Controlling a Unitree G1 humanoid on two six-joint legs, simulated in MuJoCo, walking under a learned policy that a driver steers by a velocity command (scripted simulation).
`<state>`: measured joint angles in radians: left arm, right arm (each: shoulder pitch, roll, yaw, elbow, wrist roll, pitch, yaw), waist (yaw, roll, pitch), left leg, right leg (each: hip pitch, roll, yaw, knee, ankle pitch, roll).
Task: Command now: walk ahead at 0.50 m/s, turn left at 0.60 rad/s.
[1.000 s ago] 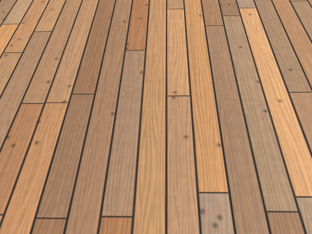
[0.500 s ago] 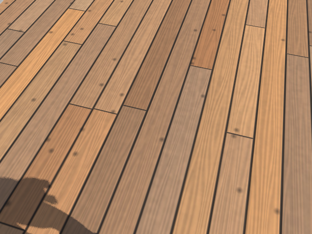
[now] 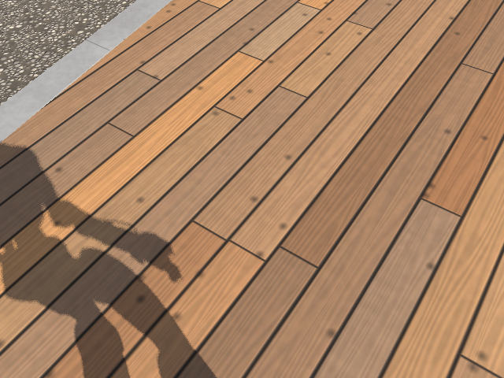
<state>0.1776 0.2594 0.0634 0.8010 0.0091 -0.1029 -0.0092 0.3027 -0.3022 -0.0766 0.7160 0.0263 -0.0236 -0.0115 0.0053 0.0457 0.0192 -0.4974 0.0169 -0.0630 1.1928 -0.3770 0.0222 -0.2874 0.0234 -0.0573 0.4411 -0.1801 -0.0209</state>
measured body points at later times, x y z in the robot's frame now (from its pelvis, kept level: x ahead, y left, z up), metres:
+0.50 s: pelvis +0.21 +0.06 +0.00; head +0.25 +0.07 +0.44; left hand +0.27 +0.35 -0.14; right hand +0.40 -0.18 -0.09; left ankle +0.28 +0.17 -0.74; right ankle +0.17 -0.10 -0.67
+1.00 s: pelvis +0.24 +0.02 +0.01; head +0.28 -0.02 +0.45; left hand +0.43 +0.27 -0.08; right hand +0.33 -0.30 -0.11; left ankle +0.30 +0.18 -0.67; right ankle +0.24 -0.07 -0.74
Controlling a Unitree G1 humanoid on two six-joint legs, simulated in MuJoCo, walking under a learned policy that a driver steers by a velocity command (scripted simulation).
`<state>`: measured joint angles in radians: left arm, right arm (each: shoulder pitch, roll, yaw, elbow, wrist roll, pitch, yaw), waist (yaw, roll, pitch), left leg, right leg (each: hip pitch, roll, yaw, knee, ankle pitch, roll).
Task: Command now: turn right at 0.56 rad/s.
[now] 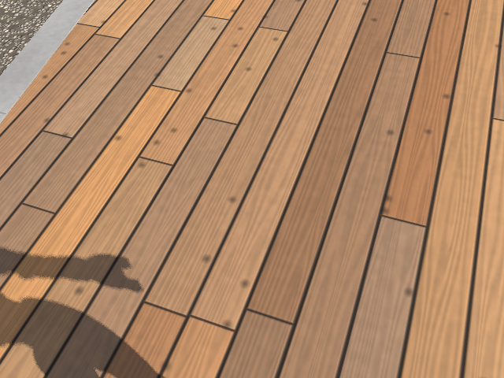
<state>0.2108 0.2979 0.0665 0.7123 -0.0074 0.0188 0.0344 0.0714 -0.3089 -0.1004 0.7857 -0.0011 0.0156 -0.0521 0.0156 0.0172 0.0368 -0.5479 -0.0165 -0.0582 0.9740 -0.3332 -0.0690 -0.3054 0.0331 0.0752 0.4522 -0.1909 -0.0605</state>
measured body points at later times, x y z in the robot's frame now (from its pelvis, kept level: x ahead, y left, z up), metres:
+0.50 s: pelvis +0.01 +0.04 +0.00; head +0.06 +0.04 +0.45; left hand +0.24 +0.27 -0.11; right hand +0.06 -0.27 -0.10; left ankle +0.04 +0.16 -0.75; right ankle -0.04 -0.10 -0.68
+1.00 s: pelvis +0.00 -0.01 -0.01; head +0.01 -0.02 +0.44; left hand +0.25 +0.14 -0.11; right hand -0.02 -0.31 -0.13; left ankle +0.05 +0.13 -0.75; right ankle -0.04 -0.10 -0.75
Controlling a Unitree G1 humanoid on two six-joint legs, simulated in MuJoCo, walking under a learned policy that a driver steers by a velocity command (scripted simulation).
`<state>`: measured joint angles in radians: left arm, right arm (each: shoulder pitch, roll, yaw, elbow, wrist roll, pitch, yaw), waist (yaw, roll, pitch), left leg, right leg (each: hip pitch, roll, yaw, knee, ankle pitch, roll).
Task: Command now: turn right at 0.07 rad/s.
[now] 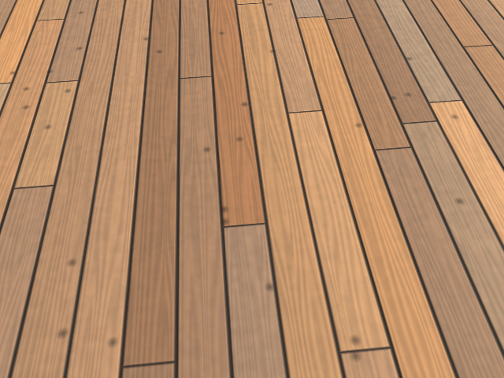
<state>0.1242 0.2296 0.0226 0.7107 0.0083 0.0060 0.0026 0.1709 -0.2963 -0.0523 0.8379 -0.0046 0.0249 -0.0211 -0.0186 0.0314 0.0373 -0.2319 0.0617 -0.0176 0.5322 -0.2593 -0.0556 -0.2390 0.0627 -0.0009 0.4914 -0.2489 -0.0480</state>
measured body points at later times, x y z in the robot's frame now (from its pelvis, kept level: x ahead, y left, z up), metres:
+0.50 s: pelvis +0.01 +0.02 +0.00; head +0.01 +0.02 +0.45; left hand +0.10 +0.28 -0.13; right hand +0.09 -0.25 -0.13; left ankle -0.01 +0.14 -0.74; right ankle +0.01 -0.10 -0.74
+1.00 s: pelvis +0.07 +0.04 -0.01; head +0.08 +0.06 +0.44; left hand +0.10 +0.31 -0.15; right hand +0.10 -0.22 -0.14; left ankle +0.00 +0.14 -0.74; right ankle +0.00 -0.09 -0.71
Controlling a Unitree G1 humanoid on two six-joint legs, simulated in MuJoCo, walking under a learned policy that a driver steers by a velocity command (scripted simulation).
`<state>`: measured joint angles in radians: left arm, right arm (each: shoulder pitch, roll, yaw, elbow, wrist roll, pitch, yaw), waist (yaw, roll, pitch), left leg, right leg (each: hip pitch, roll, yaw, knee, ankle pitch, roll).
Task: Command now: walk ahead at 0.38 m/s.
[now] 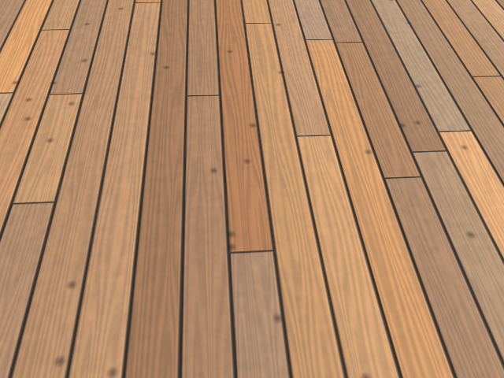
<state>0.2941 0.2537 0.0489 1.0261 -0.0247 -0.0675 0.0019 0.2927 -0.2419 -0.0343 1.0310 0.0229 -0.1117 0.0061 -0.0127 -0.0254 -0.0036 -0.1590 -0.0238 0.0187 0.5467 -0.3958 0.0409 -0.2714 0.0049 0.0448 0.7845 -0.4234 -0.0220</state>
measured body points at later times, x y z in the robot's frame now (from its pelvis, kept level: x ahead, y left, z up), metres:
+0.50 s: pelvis +0.25 -0.05 +0.01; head +0.27 -0.05 +0.46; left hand +0.36 +0.22 -0.12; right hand +0.29 -0.31 -0.13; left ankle +0.16 +0.10 -0.63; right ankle +0.31 -0.13 -0.73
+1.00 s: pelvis +0.53 +0.03 +0.00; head +0.56 +0.05 +0.45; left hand +0.56 +0.31 -0.14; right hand +0.67 -0.23 -0.10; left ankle +0.60 +0.12 -0.73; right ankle +0.42 -0.12 -0.64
